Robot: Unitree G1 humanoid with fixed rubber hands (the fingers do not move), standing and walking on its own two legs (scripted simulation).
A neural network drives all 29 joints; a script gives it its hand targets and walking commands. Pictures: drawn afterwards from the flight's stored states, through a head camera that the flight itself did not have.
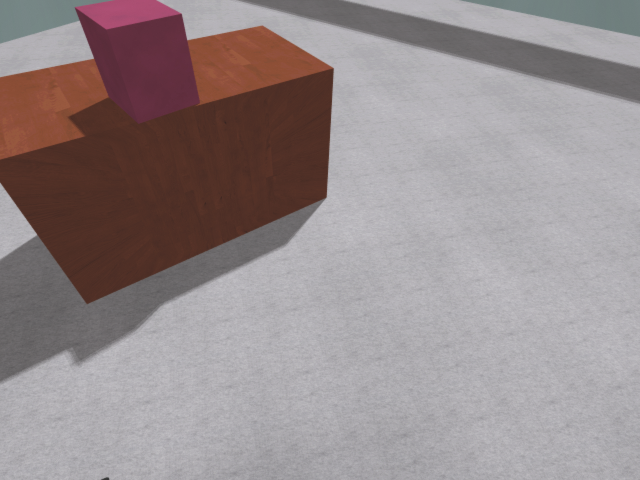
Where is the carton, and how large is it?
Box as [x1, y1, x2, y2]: [75, 0, 199, 123]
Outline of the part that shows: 75,7 109,97 138,123 199,102 182,17 179,12 156,0 113,0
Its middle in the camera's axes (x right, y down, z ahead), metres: -0.52 -0.54 +1.13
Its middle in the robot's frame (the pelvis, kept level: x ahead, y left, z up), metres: +1.23 +0.53 +0.00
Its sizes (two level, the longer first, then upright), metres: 0.210 0.200 0.250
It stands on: a pedestal, 0.61 m high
